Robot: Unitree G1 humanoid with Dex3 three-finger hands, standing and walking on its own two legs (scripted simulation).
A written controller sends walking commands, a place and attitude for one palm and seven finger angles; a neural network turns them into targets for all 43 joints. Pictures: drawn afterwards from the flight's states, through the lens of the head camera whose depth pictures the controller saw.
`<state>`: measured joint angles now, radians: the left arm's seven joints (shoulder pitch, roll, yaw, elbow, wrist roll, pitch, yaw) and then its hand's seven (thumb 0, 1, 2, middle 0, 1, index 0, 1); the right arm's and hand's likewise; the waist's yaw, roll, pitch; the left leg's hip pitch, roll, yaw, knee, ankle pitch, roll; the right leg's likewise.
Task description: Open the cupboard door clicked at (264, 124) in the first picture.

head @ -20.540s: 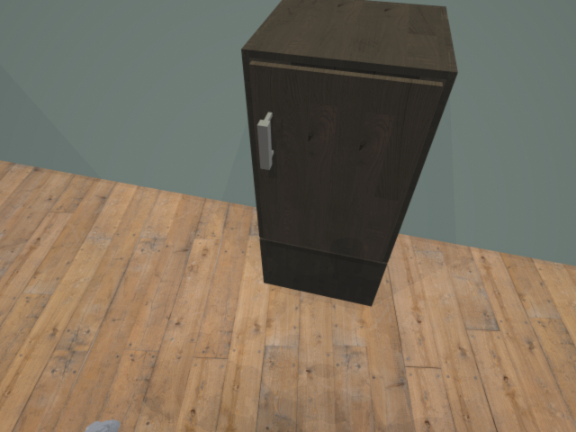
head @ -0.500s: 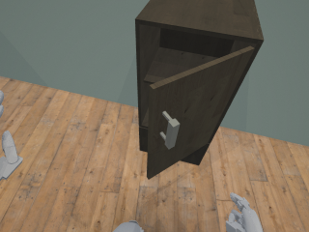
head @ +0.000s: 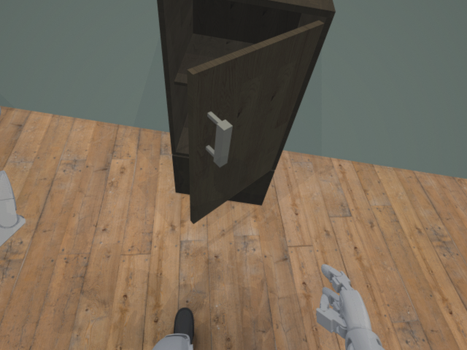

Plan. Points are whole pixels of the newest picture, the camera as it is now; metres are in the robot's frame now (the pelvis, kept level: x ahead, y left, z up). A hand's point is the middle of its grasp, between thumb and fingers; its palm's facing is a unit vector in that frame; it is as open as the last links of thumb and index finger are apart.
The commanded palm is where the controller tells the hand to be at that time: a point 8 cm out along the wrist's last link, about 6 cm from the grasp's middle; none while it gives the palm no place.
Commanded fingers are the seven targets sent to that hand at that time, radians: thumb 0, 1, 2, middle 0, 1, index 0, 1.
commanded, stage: stop stepping back and stand still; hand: left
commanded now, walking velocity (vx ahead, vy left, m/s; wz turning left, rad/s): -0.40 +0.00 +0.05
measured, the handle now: (216, 139) +0.55 +0.08 -0.01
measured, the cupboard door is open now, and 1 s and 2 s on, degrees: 48 48 48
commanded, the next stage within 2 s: let the arm hang, fingers relaxed in 0.94 s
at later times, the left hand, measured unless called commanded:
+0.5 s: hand out of the picture +0.10 +0.22 +0.20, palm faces +0.35 -0.77 -0.53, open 7.4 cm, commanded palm +0.05 +0.28 +0.19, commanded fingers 0.00 0.90 0.90 -0.20 -0.30 -0.20 -0.30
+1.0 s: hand out of the picture +0.10 +0.26 +0.20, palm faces +0.48 -0.72 -0.51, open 7.4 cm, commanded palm +0.03 +0.30 +0.19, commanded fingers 0.00 0.90 0.90 -0.20 -0.30 -0.20 -0.30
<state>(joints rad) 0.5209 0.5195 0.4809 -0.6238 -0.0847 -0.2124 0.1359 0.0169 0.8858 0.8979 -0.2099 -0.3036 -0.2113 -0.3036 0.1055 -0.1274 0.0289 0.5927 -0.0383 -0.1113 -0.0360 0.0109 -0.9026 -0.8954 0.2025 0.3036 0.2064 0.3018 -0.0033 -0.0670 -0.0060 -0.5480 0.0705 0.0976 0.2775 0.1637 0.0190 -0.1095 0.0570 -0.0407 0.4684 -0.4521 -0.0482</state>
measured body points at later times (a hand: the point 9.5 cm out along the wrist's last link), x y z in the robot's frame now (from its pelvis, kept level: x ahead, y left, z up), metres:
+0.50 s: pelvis -0.10 -0.02 +0.01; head -0.11 -0.02 +0.46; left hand +0.08 +0.26 +0.22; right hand +0.04 -0.25 -0.08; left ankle -0.01 +0.08 -0.70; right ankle -0.11 -0.09 -0.72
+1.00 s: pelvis -0.10 -0.01 +0.01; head -0.09 +0.00 +0.46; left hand +0.07 +0.30 +0.23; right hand +0.07 -0.22 -0.07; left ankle -0.12 +0.15 -0.72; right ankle -0.07 -0.08 -0.72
